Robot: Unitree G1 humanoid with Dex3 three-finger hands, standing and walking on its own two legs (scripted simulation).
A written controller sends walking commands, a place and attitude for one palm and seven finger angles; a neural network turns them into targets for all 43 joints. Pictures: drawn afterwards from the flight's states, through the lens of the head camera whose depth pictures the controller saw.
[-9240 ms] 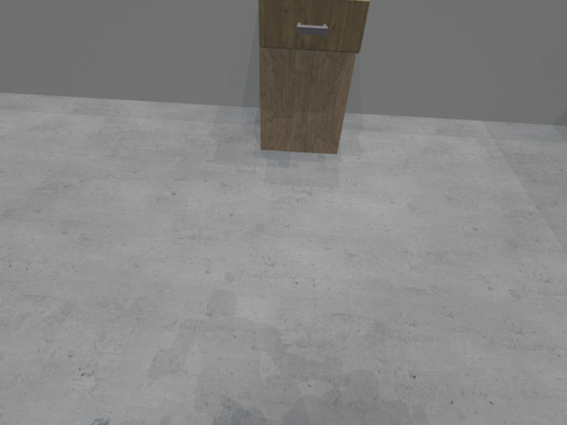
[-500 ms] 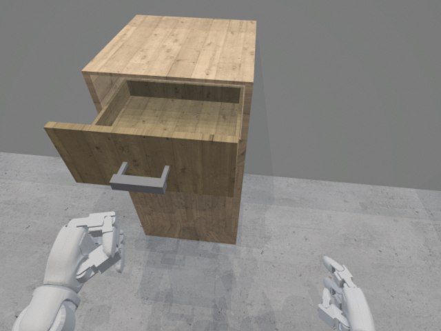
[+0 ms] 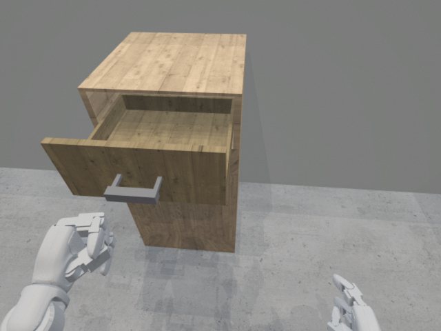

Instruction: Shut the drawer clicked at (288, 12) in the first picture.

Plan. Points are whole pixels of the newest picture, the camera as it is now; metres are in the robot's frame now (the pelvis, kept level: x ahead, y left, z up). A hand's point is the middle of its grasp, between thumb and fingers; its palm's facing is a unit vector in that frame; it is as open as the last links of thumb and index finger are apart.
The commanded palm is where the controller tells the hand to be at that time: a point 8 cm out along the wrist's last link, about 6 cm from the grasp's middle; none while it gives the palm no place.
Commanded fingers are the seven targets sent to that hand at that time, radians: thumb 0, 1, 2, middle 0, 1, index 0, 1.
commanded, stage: raise the hand and make a fist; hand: left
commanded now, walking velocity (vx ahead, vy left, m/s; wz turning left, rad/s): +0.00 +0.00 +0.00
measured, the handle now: (135, 187) +0.41 +0.23 +0.02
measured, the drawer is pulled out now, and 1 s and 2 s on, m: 0.23 0.23 0.22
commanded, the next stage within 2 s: bring the fist close to the handle in 0.10 s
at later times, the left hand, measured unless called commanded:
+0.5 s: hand (110, 246) +0.23 +0.20 +0.09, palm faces +0.03 -1.00 -0.06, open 3.3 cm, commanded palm +0.21 +0.26 +0.09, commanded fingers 0.00 0.90 0.90 -1.40 -1.60 -1.40 -1.60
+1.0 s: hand (127, 235) +0.28 +0.20 +0.04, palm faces +0.00 -1.00 -0.03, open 3.3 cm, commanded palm +0.26 +0.26 +0.04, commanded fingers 0.00 0.90 0.90 -1.40 -1.60 -1.40 -1.60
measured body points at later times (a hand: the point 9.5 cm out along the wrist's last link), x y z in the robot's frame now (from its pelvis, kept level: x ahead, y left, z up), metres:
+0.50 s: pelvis -0.01 -0.01 +0.00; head -0.01 -0.02 +0.45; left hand +0.22 +0.26 +0.09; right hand +0.17 -0.24 -0.07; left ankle -0.01 +0.12 -0.72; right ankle +0.00 -0.10 -0.72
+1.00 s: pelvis -0.02 +0.01 -0.02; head +0.02 +0.01 +0.43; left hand +0.27 +0.26 +0.04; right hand +0.13 -0.23 -0.11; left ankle -0.01 +0.12 -0.72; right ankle +0.00 -0.10 -0.72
